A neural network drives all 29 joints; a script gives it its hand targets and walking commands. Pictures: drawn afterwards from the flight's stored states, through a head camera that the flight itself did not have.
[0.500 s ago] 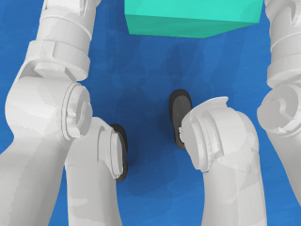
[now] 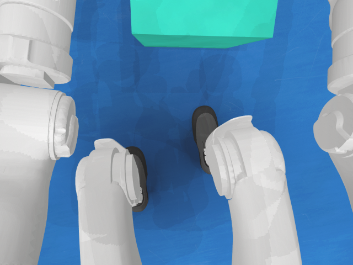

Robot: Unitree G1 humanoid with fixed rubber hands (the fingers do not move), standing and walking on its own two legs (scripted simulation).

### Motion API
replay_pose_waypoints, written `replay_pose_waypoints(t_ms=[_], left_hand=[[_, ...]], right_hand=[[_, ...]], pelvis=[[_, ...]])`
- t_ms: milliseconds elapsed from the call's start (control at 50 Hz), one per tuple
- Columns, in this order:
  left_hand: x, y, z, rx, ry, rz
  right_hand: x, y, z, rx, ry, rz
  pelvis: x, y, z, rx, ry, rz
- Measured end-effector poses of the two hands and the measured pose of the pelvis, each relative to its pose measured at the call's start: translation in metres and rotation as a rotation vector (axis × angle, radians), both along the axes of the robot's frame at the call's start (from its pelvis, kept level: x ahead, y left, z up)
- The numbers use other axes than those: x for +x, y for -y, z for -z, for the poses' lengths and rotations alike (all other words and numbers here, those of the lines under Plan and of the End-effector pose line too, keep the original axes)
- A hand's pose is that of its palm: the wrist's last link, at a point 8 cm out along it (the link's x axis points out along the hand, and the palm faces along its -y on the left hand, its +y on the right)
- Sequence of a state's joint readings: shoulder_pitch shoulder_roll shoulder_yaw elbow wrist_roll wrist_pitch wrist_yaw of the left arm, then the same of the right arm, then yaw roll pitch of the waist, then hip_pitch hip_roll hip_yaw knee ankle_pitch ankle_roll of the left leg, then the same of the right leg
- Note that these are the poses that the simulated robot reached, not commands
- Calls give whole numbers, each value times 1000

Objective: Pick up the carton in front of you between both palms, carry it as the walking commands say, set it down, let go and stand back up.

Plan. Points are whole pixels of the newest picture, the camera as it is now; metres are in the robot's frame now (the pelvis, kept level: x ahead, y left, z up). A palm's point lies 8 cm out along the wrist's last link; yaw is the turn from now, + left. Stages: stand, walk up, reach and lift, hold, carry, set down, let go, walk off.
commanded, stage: set down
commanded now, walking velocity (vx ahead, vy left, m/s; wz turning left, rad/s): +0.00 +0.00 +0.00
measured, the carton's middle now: out of the picture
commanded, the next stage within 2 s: let go in 0.82 s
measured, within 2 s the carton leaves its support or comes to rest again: neither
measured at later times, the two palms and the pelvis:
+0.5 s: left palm out of the picture +0.64 +0.05 +0.02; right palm out of the picture +0.53 -0.32 +0.02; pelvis +0.02 +0.00 +0.11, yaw +1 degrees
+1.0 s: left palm out of the picture +0.61 +0.07 +0.15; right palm out of the picture +0.51 -0.32 +0.15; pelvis +0.04 -0.01 +0.25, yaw +0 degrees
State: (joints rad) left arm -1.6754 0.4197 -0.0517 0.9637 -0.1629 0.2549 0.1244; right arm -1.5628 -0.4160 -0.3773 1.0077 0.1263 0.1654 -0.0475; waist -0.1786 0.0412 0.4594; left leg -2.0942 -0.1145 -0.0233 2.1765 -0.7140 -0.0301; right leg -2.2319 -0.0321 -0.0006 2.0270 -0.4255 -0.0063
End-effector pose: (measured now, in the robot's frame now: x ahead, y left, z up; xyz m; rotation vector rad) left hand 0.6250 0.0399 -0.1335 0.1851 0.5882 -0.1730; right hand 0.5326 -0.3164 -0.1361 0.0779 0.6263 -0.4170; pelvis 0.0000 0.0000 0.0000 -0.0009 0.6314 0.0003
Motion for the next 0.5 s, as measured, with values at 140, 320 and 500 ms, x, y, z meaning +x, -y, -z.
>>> replay_pose_waypoints(t_ms=[140, 320, 500], left_hand=[[5, 1, -57, 16, -45, -32], [8, -10, -106, 14, -43, -45], [12, -13, -152, 14, -28, -38]], right_hand=[[-5, 4, -55, 8, -9, 0], [-3, 2, -104, -7, -4, -12], [0, 7, -154, -19, -4, -13]], pelvis=[[1, -2, -33, 21, -51, 20], [6, 0, -71, 33, -126, 19], [17, 2, -113, 30, -179, 16]])
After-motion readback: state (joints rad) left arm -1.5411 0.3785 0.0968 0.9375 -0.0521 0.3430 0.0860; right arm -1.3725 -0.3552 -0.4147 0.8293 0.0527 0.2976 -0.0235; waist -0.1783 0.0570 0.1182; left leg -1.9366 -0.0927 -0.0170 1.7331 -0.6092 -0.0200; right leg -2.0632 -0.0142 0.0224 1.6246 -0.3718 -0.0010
